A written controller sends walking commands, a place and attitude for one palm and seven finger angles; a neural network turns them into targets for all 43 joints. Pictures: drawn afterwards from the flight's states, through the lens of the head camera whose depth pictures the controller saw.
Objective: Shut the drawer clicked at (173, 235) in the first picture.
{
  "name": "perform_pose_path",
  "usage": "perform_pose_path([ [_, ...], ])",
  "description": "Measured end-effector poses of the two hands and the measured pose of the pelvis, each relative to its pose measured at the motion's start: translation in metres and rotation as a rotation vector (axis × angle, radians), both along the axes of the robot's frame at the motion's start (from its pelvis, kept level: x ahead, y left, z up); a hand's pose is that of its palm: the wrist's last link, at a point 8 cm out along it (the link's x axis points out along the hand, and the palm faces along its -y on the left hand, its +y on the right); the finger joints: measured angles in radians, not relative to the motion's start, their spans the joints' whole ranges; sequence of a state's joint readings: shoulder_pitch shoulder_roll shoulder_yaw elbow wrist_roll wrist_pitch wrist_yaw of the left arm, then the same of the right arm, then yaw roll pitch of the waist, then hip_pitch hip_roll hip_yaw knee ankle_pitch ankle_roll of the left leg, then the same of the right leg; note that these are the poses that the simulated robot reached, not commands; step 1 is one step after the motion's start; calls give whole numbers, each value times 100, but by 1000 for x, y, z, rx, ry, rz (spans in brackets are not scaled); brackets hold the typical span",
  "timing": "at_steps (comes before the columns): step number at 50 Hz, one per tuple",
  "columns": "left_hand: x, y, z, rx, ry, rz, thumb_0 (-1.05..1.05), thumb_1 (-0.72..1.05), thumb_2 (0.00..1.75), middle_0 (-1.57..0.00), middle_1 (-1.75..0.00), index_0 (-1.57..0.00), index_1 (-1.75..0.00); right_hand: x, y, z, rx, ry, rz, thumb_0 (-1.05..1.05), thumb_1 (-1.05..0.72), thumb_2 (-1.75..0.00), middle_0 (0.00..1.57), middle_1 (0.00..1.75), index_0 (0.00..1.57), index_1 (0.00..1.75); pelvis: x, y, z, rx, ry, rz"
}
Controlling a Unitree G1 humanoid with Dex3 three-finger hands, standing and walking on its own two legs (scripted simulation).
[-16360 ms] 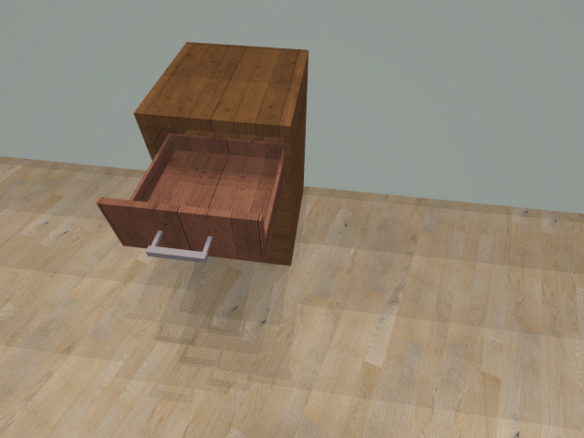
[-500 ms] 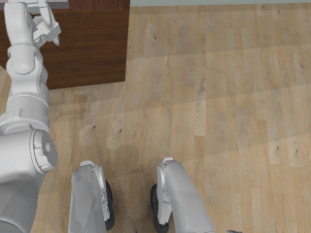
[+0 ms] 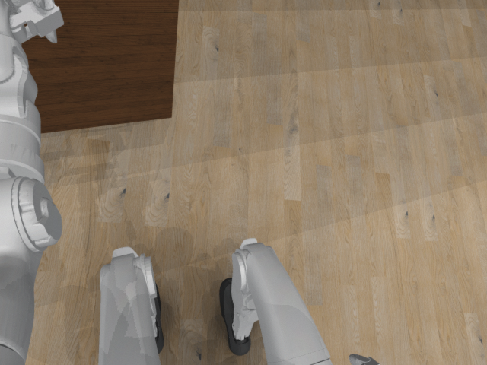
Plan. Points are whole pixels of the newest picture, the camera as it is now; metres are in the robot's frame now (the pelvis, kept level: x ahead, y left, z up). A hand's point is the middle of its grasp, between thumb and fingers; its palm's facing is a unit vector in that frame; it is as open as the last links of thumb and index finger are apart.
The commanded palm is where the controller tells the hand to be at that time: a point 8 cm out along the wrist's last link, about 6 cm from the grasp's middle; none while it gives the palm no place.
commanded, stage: pull the fist back off the drawer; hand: left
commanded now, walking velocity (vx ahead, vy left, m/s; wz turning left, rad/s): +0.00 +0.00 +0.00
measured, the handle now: out of the picture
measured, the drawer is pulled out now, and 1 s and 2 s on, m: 0.00 0.00 0.00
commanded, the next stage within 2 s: draw the hand back to the body in 0.52 s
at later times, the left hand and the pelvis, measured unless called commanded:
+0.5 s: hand (55, 11) +0.59 +0.20 +0.04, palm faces +0.16 -0.99 -0.03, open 3.1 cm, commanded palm +0.56 +0.20 +0.05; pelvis +0.03 +0.01 +0.02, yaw -1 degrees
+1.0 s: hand out of the picture +0.46 +0.23 +0.17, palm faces +0.21 -0.98 -0.02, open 3.3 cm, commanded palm +0.43 +0.26 +0.18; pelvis +0.08 +0.00 +0.14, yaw +5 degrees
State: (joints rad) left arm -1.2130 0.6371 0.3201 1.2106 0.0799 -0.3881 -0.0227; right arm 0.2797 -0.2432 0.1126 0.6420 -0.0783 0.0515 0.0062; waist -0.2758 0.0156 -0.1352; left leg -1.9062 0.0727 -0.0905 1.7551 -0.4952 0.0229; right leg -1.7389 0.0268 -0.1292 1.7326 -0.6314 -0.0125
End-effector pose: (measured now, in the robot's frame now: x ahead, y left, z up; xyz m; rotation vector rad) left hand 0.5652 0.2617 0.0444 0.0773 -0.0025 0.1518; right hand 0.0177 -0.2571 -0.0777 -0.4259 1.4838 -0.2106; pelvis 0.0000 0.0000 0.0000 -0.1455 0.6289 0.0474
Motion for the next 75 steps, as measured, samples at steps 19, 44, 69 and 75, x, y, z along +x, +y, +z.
perform_pose_path([
  [19,-4,-4,0,-55,-8,3,-3,74,94,-140,-160,-140,-160,8,12,8,44,21,-27,0,-91,-90,21,30,21,30,14,8,13,-6,6,-11],
  [44,-93,1,79,-11,37,-10,2,90,90,-140,-160,-139,-160,148,27,55,214,-170,4,0,-91,-90,20,29,20,29,67,6,100,68,-68,6],
  [69,-246,30,240,190,231,174,2,90,90,-140,-159,-139,-160,263,61,225,230,-651,142,1,-91,-90,20,30,20,30,98,13,225,145,-488,67],
  [75,-265,34,289,219,134,231,2,90,90,-140,-159,-139,-160,272,76,237,284,-705,179,1,-91,-90,20,30,21,30,101,15,239,161,-561,73],
])
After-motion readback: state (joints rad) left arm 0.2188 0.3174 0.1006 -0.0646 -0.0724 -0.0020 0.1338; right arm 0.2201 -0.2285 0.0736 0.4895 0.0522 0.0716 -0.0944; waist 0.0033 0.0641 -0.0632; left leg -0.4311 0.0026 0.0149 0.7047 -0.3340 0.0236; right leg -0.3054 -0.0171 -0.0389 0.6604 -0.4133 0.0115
